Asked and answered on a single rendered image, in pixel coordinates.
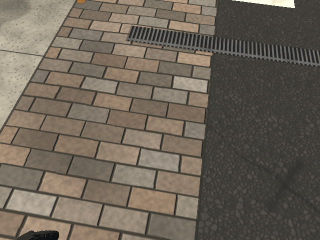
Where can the left robot hand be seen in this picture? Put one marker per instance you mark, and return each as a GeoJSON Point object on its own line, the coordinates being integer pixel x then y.
{"type": "Point", "coordinates": [40, 235]}

